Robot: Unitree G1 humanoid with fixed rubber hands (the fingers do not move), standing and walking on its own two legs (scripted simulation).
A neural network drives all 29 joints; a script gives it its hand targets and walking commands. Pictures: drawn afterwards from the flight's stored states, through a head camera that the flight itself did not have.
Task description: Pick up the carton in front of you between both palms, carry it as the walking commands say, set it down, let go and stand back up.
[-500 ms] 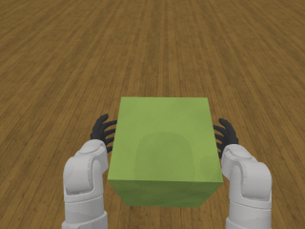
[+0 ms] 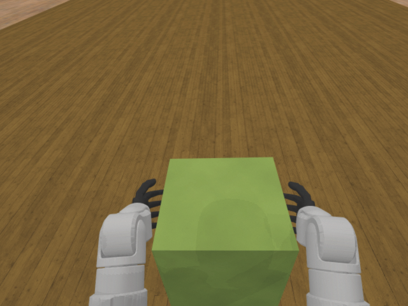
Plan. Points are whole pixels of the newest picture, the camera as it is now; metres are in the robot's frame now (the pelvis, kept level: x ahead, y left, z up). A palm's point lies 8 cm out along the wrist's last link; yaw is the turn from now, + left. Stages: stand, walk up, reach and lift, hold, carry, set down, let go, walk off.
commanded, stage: carry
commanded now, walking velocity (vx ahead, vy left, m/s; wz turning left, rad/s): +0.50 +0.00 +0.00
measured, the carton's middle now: (222, 235) +0.28 +0.00 +0.01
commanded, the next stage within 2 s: none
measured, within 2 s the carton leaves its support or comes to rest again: neither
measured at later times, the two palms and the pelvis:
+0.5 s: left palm (149, 112) +0.59 +0.19 +0.12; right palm (260, 115) +0.56 -0.11 +0.12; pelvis +0.30 +0.06 +0.02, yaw -3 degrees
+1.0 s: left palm (172, 76) +0.88 +0.18 +0.09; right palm (252, 77) +0.89 -0.12 +0.08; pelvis +0.61 +0.02 +0.02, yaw +1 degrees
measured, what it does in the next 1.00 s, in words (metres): walks ahead: left foot, then right foot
